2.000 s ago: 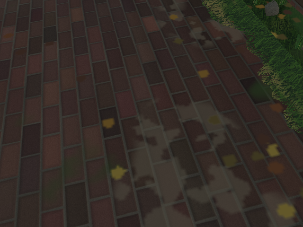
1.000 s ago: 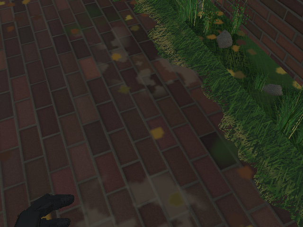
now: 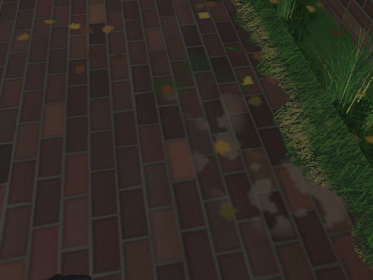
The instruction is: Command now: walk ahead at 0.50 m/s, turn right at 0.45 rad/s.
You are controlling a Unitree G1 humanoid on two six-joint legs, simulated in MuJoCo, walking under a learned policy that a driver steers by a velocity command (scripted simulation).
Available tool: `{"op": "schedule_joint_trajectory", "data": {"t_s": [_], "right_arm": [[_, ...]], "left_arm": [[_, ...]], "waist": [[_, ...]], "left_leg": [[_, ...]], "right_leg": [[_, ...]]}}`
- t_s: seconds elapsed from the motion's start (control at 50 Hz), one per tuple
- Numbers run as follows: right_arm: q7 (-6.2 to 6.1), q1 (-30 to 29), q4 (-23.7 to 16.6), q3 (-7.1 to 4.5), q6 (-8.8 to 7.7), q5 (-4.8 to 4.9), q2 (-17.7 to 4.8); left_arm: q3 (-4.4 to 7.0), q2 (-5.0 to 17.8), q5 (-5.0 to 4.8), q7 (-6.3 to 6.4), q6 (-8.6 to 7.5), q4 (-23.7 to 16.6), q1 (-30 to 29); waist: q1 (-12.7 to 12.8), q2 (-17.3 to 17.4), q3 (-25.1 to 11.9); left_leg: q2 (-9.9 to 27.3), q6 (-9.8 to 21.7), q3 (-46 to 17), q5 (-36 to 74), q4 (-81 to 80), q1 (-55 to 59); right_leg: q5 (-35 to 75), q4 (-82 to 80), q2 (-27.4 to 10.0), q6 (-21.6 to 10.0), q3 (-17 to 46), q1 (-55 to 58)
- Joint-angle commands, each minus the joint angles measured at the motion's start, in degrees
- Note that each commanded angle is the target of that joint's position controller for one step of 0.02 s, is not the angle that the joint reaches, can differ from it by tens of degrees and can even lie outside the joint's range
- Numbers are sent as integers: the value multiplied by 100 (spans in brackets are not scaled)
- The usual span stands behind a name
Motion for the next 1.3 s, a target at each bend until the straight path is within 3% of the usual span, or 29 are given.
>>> {"op": "schedule_joint_trajectory", "data": {"t_s": [0.02, 0.04, 0.06, 0.08, 0.1, 0.12, 0.14, 0.2, 0.28, 0.36, 0.44, 0.46, 0.48, 0.5, 0.52, 0.54, 0.58, 0.62, 0.74, 0.88, 0.92, 0.96, 0.98, 1.0, 1.02, 1.04, 1.08, 1.16, 1.3], "right_arm": [[-138, -82, -579, -135, -68, -72, -795], [-1, 365, -739, 81, -258, -152, -197], [137, -85, -776, -37, -455, 0, -776], [205, -573, -970, -36, -559, 185, -836], [191, -782, -1044, 1, -614, 109, -710], [150, -881, -1025, -47, -584, -38, -737], [153, -726, -1054, -60, -529, -61, -737], [108, -532, -992, -14, -371, -105, -561], [115, -1397, -1174, 111, -365, -114, -290], [176, -1838, -1290, 28, -438, 18, -487], [166, -1130, -1133, -184, -531, 37, -780], [121, -503, -1082, -271, -560, -54, -995], [82, 135, -1014, -384, -522, -165, -1459], [147, 446, -822, -415, -446, -58, -1433], [143, 136, -941, -295, -426, -10, -950], [123, -107, -963, -230, -381, -22, -747], [105, -450, -916, -133, -356, -91, -488], [91, -515, -826, -130, -395, -77, -434], [109, -307, -453, -221, -414, -47, -709], [134, 190, 38, -242, -237, 160, -962], [114, 196, 140, -249, -142, 196, -1076], [82, 92, 114, -181, -151, 178, -977], [110, 149, -132, 5, -236, -83, -501], [166, 1063, 71, 138, -265, -11, -191], [156, 634, 205, -78, -222, 176, -878], [132, 147, 0, -97, -172, 276, -828], [1, 102, 82, -103, 39, 127, -592], [-140, 323, -19, -161, 381, 74, -368], [77, -650, -627, -191, 481, 36, -399]], "left_arm": [[600, 1592, 11, 169, 24, -104, 1941], [607, 1779, -32, 171, -21, -195, 1801], [475, 1248, -29, 193, -11, -202, 1901], [418, 1058, 2, 225, -7, -220, 1684], [408, 1036, -1, 231, -6, -264, 1330], [346, 860, 13, 239, -5, -329, 1028], [339, 901, 83, 264, -4, -413, 872], [360, 955, 38, 337, -12, -383, 712], [434, 1171, -27, 451, 65, -246, 921], [438, 1144, -79, 472, 150, -84, 1301], [395, 935, -35, 471, 185, -109, 1179], [286, 625, 3, 447, 160, -172, 1178], [150, 190, -10, 444, 119, -288, 1746], [157, 478, -131, 449, 84, -393, 1963], [288, 972, -153, 463, 114, -284, 1630], [331, 1071, -84, 463, 155, -352, 1171], [354, 915, -17, 431, 188, -430, 906], [328, 712, -75, 385, 242, -433, 971], [207, 368, -10, 337, 236, -580, 415], [115, 277, -12, 123, 62, -896, -737], [211, 468, 72, 117, -2, -855, -447], [429, 949, 202, 210, -35, -437, 896], [528, 1505, 375, 334, 24, -338, 1688], [461, 1498, 375, 341, 97, -414, 1601], [411, 1119, 287, 330, 163, -413, 1546], [332, 937, 194, 320, 152, -356, 1110], [238, 575, 111, 293, 98, -250, 418], [301, 649, 284, 342, -18, -119, -275], [410, 933, 151, 559, 184, 234, -181]], "waist": [[1156, -114, -1579], [662, -1401, -2240], [1049, -670, -2344], [1030, -363, -1521], [767, 286, -896], [579, 495, -515], [374, 150, -402], [183, 23, -236], [521, -184, -152], [702, -363, -234], [211, -570, -382], [-94, -293, -896], [-37, 998, -1699], [7, 2078, -1810], [-121, 1237, -1061], [-136, 847, -551], [62, 731, -82], [170, 943, -12], [97, 535, 54], [-155, 517, 447], [140, 708, 158], [874, 637, -790], [1026, -427, -1814], [736, -1325, -2976], [1009, -512, -2771], [819, -560, -1799], [374, -370, -883], [-48, -594, -526], [259, -432, -404]], "left_leg": [[957, 66, 22, 5419, 4114, -2008], [-400, -286, -719, -319, 6021, -4248], [-20, -185, -1681, -302, 6324, -4895], [261, -104, -1608, 99, 6010, -5138], [477, -82, -1484, 396, 5369, -5044], [643, -120, -1397, 615, 4849, -4765], [676, -215, -1402, 667, 4730, -4410], [732, -535, -1188, 830, 3795, -4040], [421, -697, -1013, 2603, 1959, -3422], [200, -614, -1228, 2999, 1036, -3083], [253, -190, -1233, 2376, 540, -2066], [835, 116, -1712, 2124, 555, -979], [2140, 824, -3630, 1351, 308, 921], [2768, 1291, -5620, -388, -272, 1233], [2509, 1076, -5063, -980, -466, 632], [2254, 850, -4104, -369, -452, 5], [1787, 720, -2910, 923, -681, -911], [1627, 742, -2245, 1516, -916, -1255], [1657, 914, -1200, 2790, -1173, -1044], [1753, 766, -764, 3612, -995, -551], [1687, 597, -780, 5351, -274, -314], [1183, 176, -528, 5666, 1375, -1067], [677, -174, -426, 2653, 3321, -2689], [39, -433, -1185, -1425, 4916, -3828], [299, -441, -1664, -1244, 5237, -3870], [488, -432, -1432, -969, 5102, -4315], [796, -566, -1220, -268, 4545, -3925], [743, -760, -1023, 571, 4276, -3156], [836, -493, -814, 1352, 2658, -3071]], "right_leg": [[12, -190, -683, -927, 1512, 3647], [-349, -849, -2008, -2075, 4779, 5343], [-941, -1133, -1846, -1829, 4669, 5563], [-876, -1223, -1642, -1535, 3763, 4881], [-410, -1351, -1397, -1358, 3229, 3938], [171, -1509, -1194, -1229, 2803, 3262], [666, -1637, -1149, -1356, 2745, 2707], [1108, -1833, -877, -1316, 2168, 1823], [583, -1750, -392, -901, 1621, 1220], [-282, -1367, -546, -669, 2185, 1649], [-494, -473, -548, -339, 2637, 1893], [-685, 597, -254, -133, 2317, 1531], [-2407, 2492, 503, 264, 1488, 33], [-3181, 3762, 352, 390, 1211, -1248], [-2646, 4253, 42, 449, 1330, -1550], [-2202, 4305, -128, 478, 1111, -1537], [-1625, 3886, -438, 497, 1044, -1191], [-1418, 3655, -576, 530, 900, -902], [-377, 2187, -590, 611, 838, -1053], [-34, 247, -346, 315, 267, -468], [-267, -177, -55, 138, 107, 265], [1433, -605, -68, -153, 132, 2636], [4194, 130, -1600, -673, 1557, 4750], [4719, -59, -2907, -1607, 3228, 5795], [4184, -301, -2504, -1360, 2656, 5054], [3786, -481, -2183, -1119, 1919, 4406], [2788, -1085, -1735, -824, 1157, 2843], [2181, -1773, -1705, -918, 334, 1455], [694, -1825, -1898, -804, -88, 1907]]}}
